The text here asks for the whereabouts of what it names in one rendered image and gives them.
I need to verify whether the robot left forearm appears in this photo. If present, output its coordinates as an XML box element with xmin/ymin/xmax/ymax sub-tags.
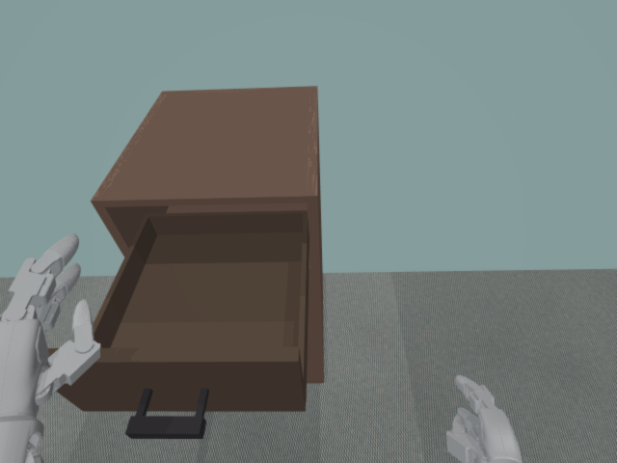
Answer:
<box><xmin>0</xmin><ymin>416</ymin><xmax>44</xmax><ymax>463</ymax></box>

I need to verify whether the robot right hand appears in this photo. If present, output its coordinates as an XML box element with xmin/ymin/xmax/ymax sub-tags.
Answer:
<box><xmin>446</xmin><ymin>375</ymin><xmax>523</xmax><ymax>463</ymax></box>

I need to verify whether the robot left hand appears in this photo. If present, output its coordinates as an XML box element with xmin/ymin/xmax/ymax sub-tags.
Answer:
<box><xmin>0</xmin><ymin>233</ymin><xmax>100</xmax><ymax>418</ymax></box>

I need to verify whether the cabinet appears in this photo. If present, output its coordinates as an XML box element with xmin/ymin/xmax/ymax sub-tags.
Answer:
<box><xmin>91</xmin><ymin>86</ymin><xmax>324</xmax><ymax>383</ymax></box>

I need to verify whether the drawer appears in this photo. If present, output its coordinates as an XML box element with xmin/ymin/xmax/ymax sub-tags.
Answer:
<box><xmin>48</xmin><ymin>210</ymin><xmax>309</xmax><ymax>412</ymax></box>

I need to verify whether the handle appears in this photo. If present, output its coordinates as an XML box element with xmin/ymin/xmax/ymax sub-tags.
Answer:
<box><xmin>125</xmin><ymin>389</ymin><xmax>209</xmax><ymax>439</ymax></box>

